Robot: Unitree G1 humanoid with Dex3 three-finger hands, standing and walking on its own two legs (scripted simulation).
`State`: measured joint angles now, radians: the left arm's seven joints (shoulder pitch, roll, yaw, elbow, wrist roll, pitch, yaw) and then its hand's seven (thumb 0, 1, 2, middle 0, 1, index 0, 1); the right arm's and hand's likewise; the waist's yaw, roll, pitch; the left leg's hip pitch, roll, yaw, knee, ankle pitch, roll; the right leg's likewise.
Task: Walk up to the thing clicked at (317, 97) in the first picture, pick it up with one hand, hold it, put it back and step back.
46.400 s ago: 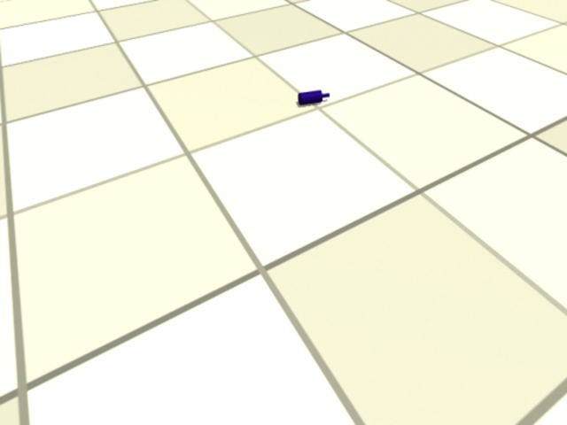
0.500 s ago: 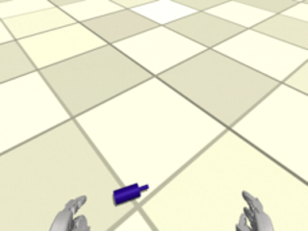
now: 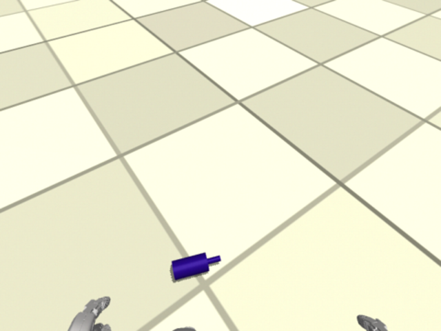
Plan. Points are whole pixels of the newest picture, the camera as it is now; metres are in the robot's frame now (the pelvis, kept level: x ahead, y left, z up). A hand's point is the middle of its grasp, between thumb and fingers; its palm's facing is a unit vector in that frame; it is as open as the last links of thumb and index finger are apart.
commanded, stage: stand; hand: left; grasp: from above
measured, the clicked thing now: (197, 264) +0.48 +0.14 -0.70
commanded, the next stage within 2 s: none
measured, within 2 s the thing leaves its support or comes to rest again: neither
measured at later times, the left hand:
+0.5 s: hand out of the picture +0.02 +0.24 -0.13, palm faces +0.04 -0.95 -0.32, open 7.4 cm
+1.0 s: hand out of the picture +0.04 +0.23 -0.12, palm faces +0.03 -0.94 -0.33, open 7.4 cm
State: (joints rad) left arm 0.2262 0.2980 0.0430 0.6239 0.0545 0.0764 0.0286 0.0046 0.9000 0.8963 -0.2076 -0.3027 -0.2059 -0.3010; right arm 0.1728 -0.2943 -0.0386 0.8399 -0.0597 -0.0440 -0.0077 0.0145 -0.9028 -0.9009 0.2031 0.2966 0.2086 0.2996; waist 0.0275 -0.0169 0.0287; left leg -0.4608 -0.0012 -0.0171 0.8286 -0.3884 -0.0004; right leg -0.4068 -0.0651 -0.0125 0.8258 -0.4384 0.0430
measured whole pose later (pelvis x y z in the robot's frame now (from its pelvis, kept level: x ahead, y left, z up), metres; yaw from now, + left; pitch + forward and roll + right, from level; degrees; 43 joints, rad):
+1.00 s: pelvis -0.01 -0.01 +0.04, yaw +1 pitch -4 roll +0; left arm 0.16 0.31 0.04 1.14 0.03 0.00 0.01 0.00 0.90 0.90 -0.21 -0.30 -0.21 -0.30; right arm 0.15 -0.31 -0.03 1.13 -0.02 0.01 -0.01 0.01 -0.91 -0.90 0.20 0.30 0.20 0.30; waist 0.01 0.01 0.07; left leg -0.16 0.02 -0.04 0.40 -0.17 -0.02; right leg -0.09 -0.04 -0.05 0.38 -0.21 0.03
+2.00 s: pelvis +0.01 -0.02 +0.04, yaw +1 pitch -3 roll +0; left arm 0.12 0.33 0.02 1.13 0.02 -0.01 0.00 0.00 0.90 0.90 -0.21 -0.30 -0.21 -0.30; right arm 0.11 -0.33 -0.01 1.15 -0.02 0.00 0.00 0.01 -0.91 -0.90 0.20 0.30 0.20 0.30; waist 0.01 0.01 0.06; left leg -0.13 0.03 -0.04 0.34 -0.16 -0.04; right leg -0.07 -0.03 -0.05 0.34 -0.21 0.02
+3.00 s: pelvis -0.11 +0.02 +0.01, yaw -4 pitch -2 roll +0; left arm 0.16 0.38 0.08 0.89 0.02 0.04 0.00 0.00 0.90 0.90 -0.21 -0.30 -0.21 -0.30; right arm 0.08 -0.35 -0.04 0.86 -0.02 0.03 -0.01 0.01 -0.90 -0.90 0.20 0.30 0.21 0.30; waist 0.00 -0.01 0.19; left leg -0.40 0.01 0.10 0.66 -0.23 0.05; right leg -0.24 0.01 0.05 0.69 -0.41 -0.01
